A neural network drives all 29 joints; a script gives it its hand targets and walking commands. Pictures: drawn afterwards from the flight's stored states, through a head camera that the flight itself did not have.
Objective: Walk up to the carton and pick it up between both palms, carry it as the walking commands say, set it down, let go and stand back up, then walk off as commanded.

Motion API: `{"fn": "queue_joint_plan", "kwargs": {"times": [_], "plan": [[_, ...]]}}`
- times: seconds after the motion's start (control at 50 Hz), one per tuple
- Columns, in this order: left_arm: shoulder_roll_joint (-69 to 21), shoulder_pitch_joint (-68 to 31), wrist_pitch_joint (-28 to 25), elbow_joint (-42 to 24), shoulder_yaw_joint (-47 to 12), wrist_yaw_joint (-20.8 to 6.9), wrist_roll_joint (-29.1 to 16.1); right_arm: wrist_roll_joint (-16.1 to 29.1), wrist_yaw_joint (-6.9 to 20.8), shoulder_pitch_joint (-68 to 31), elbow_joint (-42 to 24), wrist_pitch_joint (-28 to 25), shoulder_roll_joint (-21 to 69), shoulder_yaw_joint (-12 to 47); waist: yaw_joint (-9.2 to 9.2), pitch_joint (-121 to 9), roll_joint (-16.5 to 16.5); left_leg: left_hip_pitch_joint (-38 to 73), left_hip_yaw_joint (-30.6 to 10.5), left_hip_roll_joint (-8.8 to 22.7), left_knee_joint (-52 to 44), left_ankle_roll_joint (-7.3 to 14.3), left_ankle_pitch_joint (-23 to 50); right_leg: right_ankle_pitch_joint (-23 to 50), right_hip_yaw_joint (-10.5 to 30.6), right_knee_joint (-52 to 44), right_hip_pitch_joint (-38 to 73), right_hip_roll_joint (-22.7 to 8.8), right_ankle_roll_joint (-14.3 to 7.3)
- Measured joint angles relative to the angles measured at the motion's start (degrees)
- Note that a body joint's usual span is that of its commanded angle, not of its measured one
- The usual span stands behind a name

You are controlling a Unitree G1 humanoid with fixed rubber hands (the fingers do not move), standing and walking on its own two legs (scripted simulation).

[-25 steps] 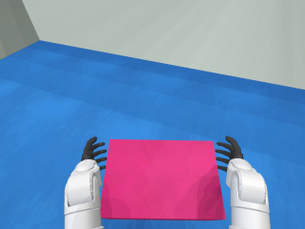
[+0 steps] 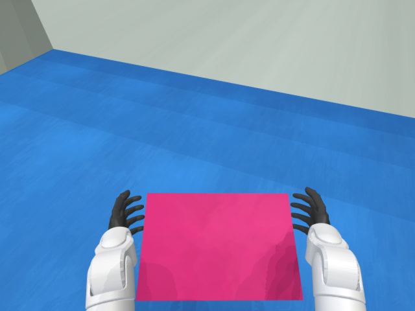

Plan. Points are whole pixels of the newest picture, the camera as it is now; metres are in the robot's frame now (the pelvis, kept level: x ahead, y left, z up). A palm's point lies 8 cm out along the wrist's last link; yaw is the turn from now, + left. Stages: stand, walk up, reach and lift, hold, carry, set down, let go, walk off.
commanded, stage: carry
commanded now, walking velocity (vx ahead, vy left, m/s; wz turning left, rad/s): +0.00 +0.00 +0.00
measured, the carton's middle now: (217, 245) +0.27 +0.01 -0.05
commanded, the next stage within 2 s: none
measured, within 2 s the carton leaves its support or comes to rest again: neither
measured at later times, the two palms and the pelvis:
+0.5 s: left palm (113, 231) +0.25 +0.20 +0.06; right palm (319, 229) +0.25 -0.17 +0.07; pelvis -0.01 +0.01 +0.00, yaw -1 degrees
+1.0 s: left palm (125, 250) +0.20 +0.16 +0.08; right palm (355, 252) +0.20 -0.21 +0.09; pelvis -0.04 -0.02 -0.02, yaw -2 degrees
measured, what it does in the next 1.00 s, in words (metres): stands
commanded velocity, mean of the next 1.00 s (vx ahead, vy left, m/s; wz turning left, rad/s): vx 0.00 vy -0.12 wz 0.00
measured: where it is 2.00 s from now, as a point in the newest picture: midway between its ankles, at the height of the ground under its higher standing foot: outside the picture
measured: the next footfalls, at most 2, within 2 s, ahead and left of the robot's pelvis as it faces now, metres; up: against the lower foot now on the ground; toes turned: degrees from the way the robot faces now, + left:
left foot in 1.38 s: -0.05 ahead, +0.07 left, +0.00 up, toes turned +12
right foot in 1.78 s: -0.05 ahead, -0.29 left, +0.00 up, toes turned -9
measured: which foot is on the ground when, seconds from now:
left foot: down 0.00-1.00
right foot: down 0.00-1.00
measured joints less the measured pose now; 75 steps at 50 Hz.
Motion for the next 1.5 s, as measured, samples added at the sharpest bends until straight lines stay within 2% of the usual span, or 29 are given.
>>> {"fn": "queue_joint_plan", "kwargs": {"times": [0.2,0.42,0.5,0.58,0.64,0.72,0.82,0.9,0.96,1.04,1.06,1.08,1.1,1.12,1.16,1.22,1.3,1.34,1.38,1.4,1.44,1.5], "plan": [[0.65,-0.70,-0.96,2.29,-0.08,-0.37,0.46,-0.53,0.30,-0.47,2.06,-1.15,0.01,-0.36,-0.08,-0.90,-0.18,-0.32,0.14,-0.14,-0.35,0.36,0.43,0.67,0.21,-0.44,-0.37,-0.11,0.31],[0.92,-0.96,-0.68,1.91,-0.22,-0.39,0.04,-0.06,0.37,-0.51,1.46,-0.96,0.01,-0.57,-0.10,-1.06,-0.28,-0.71,0.29,-0.39,-0.62,0.75,0.86,1.17,0.48,-0.48,-0.94,-0.36,0.65],[0.61,0.78,2.91,-6.40,-1.35,0.70,-2.36,2.22,-0.67,1.21,-6.66,2.46,0.01,0.47,0.24,-0.38,-0.64,-1.37,0.55,-0.23,-0.11,0.70,0.81,1.00,0.78,0.46,-1.94,-0.41,0.65],[-0.18,2.94,9.98,-18.50,-3.52,2.61,-3.84,3.26,-2.57,2.64,-17.51,8.91,0.05,1.74,0.43,-0.19,-1.02,-2.99,0.86,0.37,1.58,0.54,0.35,0.28,1.22,2.80,-4.07,-0.23,0.34],[-0.12,3.13,15.26,-23.07,-4.43,3.46,-3.75,3.08,-3.38,2.57,-21.39,13.74,0.06,2.17,0.24,-0.53,-0.77,-4.27,0.75,1.25,3.24,0.13,-0.03,-0.15,1.28,4.33,-5.37,0.36,-0.22],[-0.12,2.70,20.29,-24.79,-5.15,3.93,-3.20,2.44,-3.86,2.47,-23.45,18.78,0.06,2.06,-0.08,-0.93,0.04,-5.77,0.04,2.58,5.25,-0.67,-0.27,-0.32,0.74,5.44,-6.34,1.44,-1.30],[-0.12,2.00,23.55,-25.04,-5.67,4.22,-2.68,2.01,-4.01,2.12,-24.36,22.36,0.04,1.58,-0.77,-1.01,0.19,-7.20,-0.90,3.36,7.56,-0.84,-2.55,-0.49,-0.38,6.27,-6.82,1.92,-2.25],[-0.10,1.10,24.63,-25.43,-5.25,4.29,-2.41,1.92,-3.92,1.00,-24.17,23.37,0.04,1.50,-0.81,-0.57,-0.50,-7.23,-0.55,3.50,7.31,-1.00,0.40,-1.17,-0.58,8.04,-7.59,1.53,-2.33],[-0.08,0.46,25.10,-25.34,-4.49,4.18,-2.21,1.77,-3.74,0.13,-23.29,23.61,0.06,1.68,-0.54,-0.52,-1.21,-7.55,0.10,3.42,7.63,-1.24,-0.12,-1.62,-0.13,9.43,-8.69,1.09,-2.09],[-0.08,-0.43,25.06,-25.19,-3.53,3.83,-2.12,1.51,-3.82,-0.68,-22.86,23.54,0.09,2.12,-0.10,-0.46,-0.97,-8.96,0.62,4.21,8.22,-1.43,0.05,-2.29,0.12,11.35,-11.01,1.12,0.00],[-0.09,-0.64,24.94,-25.16,-3.44,3.78,-2.20,1.46,-3.92,-0.75,-23.03,23.50,0.10,2.16,0.02,-0.38,-0.64,-9.42,0.53,4.60,8.52,-1.63,0.12,-2.21,-0.04,11.54,-11.43,1.37,-0.02],[-0.10,-0.81,24.83,-25.08,-3.54,3.78,-2.27,1.41,-4.02,-0.63,-23.33,23.49,0.09,2.12,0.13,-0.34,-0.23,-9.87,0.29,5.02,8.87,-1.89,0.18,-1.82,-0.41,11.28,-11.57,1.73,-1.24],[-0.12,-0.93,24.74,-24.86,-3.79,3.81,-2.31,1.37,-4.07,-0.26,-23.64,23.47,0.08,2.00,0.16,-0.41,-0.07,-10.51,0.00,5.22,9.70,-1.92,-1.37,-1.30,-0.81,10.76,-11.58,2.01,-3.31],[-0.11,-1.01,24.63,-24.47,-4.24,3.85,-2.33,1.36,-4.11,0.26,-24.03,23.52,0.07,1.75,0.04,-0.54,-0.06,-11.78,-0.70,4.97,12.76,-2.05,-6.36,-0.93,-1.30,10.15,-11.59,2.04,-4.39],[-0.12,-0.94,24.29,-24.00,-4.82,3.92,-2.44,1.56,-4.31,0.91,-24.77,23.69,0.06,1.37,-0.28,-0.29,-0.40,-14.87,-2.55,3.33,22.94,-2.06,-14.57,0.05,-2.18,8.23,-11.18,1.67,-4.63],[-0.16,-0.45,23.52,-24.76,-4.67,3.66,-2.50,1.77,-4.15,0.84,-25.47,23.42,0.03,1.58,-0.33,0.63,-0.72,-15.81,-2.78,1.40,31.22,-2.04,-16.47,2.00,-2.77,5.15,-10.39,1.37,-4.50],[-0.16,-0.52,22.86,-26.31,-4.40,3.34,-2.37,2.00,-4.04,0.23,-26.27,22.71,0.05,1.86,0.06,0.51,-0.94,-11.32,-1.46,-0.50,25.06,-1.18,-16.05,3.32,-3.54,3.49,-10.96,1.37,-4.67],[-0.16,-0.69,22.75,-26.67,-4.56,3.40,-2.29,1.91,-3.98,0.09,-26.47,22.46,0.05,1.82,0.47,-0.01,-1.13,-7.45,-0.80,-1.39,17.77,-0.57,-14.70,3.50,-4.02,3.50,-11.63,1.60,-4.76],[-0.15,-0.64,22.81,-26.97,-4.79,3.66,-2.33,1.75,-3.85,0.09,-26.54,22.39,0.06,1.78,0.59,-0.64,-1.17,-2.35,0.62,-1.40,7.26,-0.15,-8.61,3.22,-4.71,4.35,-12.41,2.01,-4.70],[-0.10,-0.65,22.82,-26.83,-4.46,3.70,-2.36,1.67,-3.75,0.13,-25.85,22.07,0.10,2.04,0.57,-0.53,-2.46,-1.77,1.20,-2.02,5.78,0.59,-7.28,2.95,-4.32,5.55,-13.02,1.25,-3.97],[-0.10,0.15,22.95,-26.40,-4.13,3.77,-2.40,1.65,-3.55,0.43,-24.56,21.98,0.08,2.37,0.34,-0.34,-2.47,-1.74,1.15,-1.65,5.66,1.90,-7.49,-3.85,-1.43,13.37,-15.63,1.61,-0.15],[-0.10,0.77,23.14,-26.44,-4.52,3.78,-2.30,1.91,-2.95,1.64,-24.64,21.94,0.11,2.17,0.18,0.48,-1.08,-0.51,0.55,0.03,3.07,1.84,-6.16,-7.12,3.55,28.25,-19.88,1.80,1.88]]}}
